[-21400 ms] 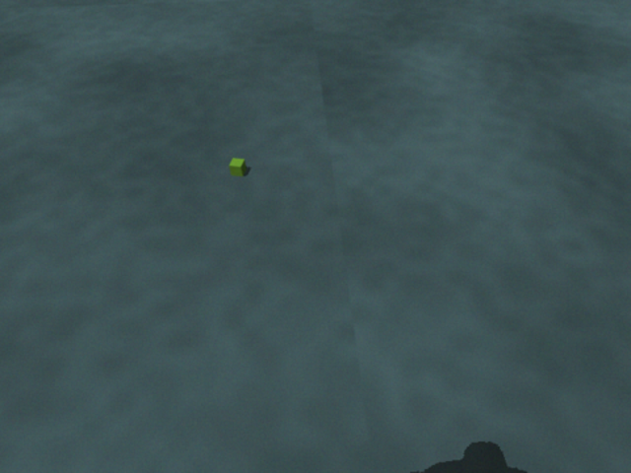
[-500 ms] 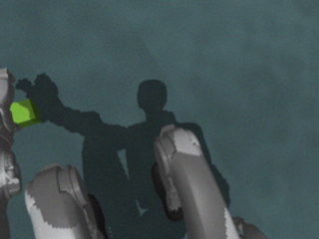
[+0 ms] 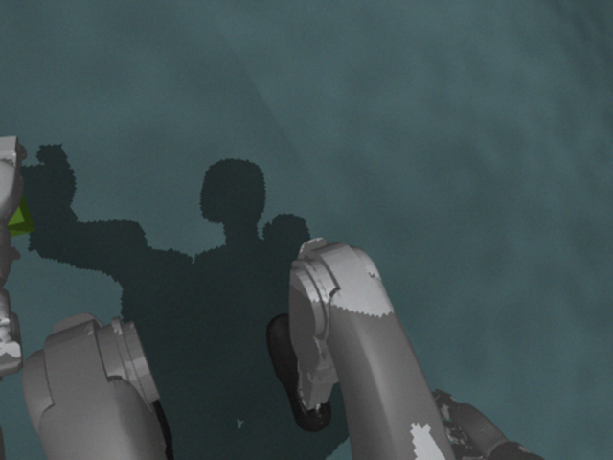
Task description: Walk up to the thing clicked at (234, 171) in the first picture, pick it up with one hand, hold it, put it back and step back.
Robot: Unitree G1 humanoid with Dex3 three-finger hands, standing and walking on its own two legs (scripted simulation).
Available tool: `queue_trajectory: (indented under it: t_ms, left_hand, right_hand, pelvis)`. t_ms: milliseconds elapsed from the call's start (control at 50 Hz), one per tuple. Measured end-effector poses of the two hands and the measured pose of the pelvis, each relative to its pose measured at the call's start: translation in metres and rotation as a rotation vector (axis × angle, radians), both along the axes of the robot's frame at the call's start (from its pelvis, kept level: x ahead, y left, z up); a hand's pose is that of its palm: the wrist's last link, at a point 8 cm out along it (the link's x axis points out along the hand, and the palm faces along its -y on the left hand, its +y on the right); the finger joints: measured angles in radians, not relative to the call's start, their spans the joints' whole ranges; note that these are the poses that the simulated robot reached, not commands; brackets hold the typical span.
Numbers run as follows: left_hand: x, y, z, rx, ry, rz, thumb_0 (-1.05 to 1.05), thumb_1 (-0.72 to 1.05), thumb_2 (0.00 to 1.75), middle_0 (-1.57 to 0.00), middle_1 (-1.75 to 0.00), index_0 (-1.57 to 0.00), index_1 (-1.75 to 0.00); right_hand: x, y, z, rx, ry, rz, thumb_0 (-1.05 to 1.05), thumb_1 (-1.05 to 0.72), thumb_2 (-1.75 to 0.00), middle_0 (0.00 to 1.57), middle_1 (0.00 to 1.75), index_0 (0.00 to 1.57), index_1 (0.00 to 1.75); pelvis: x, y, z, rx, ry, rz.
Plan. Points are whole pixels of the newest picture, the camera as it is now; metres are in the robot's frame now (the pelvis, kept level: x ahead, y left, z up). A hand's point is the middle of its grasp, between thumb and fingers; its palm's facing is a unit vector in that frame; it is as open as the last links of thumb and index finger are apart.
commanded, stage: rest palm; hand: left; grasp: from above
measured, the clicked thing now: out of the picture +0.48 +0.27 -0.27
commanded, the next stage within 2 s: close in 1.04 s
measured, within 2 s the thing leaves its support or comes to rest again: neither
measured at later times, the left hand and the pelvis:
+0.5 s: hand out of the picture +0.46 +0.26 -0.24, palm faces -0.47 -0.14 -0.87, open 13.7 cm; pelvis +0.00 +0.00 +0.00, yaw -2 degrees
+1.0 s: hand out of the picture +0.47 +0.27 -0.25, palm faces -0.47 -0.13 -0.88, open 13.8 cm; pelvis +0.00 +0.00 +0.00, yaw -3 degrees
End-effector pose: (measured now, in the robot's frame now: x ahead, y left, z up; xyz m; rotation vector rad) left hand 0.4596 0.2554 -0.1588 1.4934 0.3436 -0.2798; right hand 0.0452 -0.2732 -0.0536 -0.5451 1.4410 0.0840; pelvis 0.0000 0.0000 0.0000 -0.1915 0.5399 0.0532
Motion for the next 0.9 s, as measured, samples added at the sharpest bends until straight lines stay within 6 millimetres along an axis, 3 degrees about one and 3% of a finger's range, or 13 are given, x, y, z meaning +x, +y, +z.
queue_trajectory:
  t_ms: [180, 360, 500, 640, 780, 900]
  left_hand:
    - [0.021, 0.01, -0.007, 0.016, 0.032, 0.179, 0.0, -0.4, 0.91, -0.2, -0.81, -0.19, -0.83]
    - [0.003, 0.022, -0.022, -0.002, 0.155, 0.165, 0.0, -0.45, 0.94, -0.16, -0.88, -0.16, -0.9]
    - [0.003, 0.012, -0.02, -0.066, 0.096, 0.052, 0.0, -0.44, 0.94, -0.18, -0.87, -0.17, -0.89]
    - [0.002, 0.002, -0.017, -0.016, 0.035, -0.021, 0.0, -0.39, 0.94, -0.22, -0.84, -0.2, -0.86]
    - [0.006, 0.001, -0.021, 0.004, 0.006, 0.075, 0.0, -0.4, 0.93, -0.22, -0.82, -0.2, -0.85]
    - [0.012, 0.012, -0.031, 0.005, 0.058, 0.181, 0.0, -0.43, 0.93, -0.19, -0.85, -0.17, -0.87]
  right_hand:
    - [-0.027, 0.012, -0.011, 0.095, 0.054, -0.033, 0.0, -0.9, -0.9, 0.2, 0.3, 0.2, 0.3]
    - [-0.053, 0.022, -0.01, 0.131, 0.154, -0.053, 0.0, -0.91, -0.9, 0.2, 0.3, 0.2, 0.3]
    - [-0.047, 0.016, 0.002, 0.069, 0.129, -0.009, 0.0, -0.91, -0.91, 0.2, 0.3, 0.2, 0.3]
    - [-0.03, 0.011, 0.013, 0.023, 0.05, 0.04, 0.0, -0.9, -0.9, 0.2, 0.3, 0.2, 0.3]
    - [-0.022, 0.015, 0.017, 0.058, 0.027, 0.08, 0.0, -0.9, -0.9, 0.2, 0.3, 0.2, 0.3]
    - [-0.029, 0.016, 0.015, 0.078, 0.048, 0.07, 0.0, -0.91, -0.91, 0.2, 0.3, 0.2, 0.3]
  pelvis:
    - [0.001, 0.0, -0.006, -0.003, 0.0, -0.011]
    - [0.001, -0.003, -0.003, -0.004, -0.012, -0.014]
    - [-0.001, -0.002, -0.004, -0.022, -0.043, -0.02]
    - [-0.003, 0.003, -0.004, -0.04, -0.056, -0.028]
    - [-0.006, 0.005, -0.001, -0.042, -0.043, -0.028]
    - [-0.005, 0.004, -0.003, -0.041, -0.041, -0.026]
